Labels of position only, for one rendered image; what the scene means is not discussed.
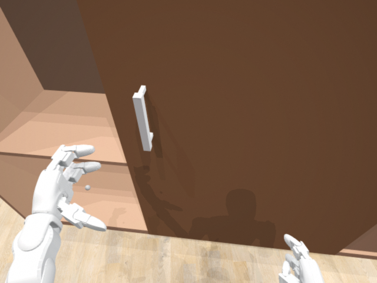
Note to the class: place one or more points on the robot left hand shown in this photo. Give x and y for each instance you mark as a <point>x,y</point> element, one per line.
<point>53,183</point>

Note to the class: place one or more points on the handle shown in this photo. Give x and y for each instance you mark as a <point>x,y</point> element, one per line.
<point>141,114</point>

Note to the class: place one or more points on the wardrobe door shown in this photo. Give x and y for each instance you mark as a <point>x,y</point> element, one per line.
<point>263,114</point>
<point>366,242</point>

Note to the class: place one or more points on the robot left forearm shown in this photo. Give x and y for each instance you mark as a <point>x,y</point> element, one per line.
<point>34,250</point>

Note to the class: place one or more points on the robot right hand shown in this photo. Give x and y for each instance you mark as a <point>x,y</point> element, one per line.
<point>306,269</point>

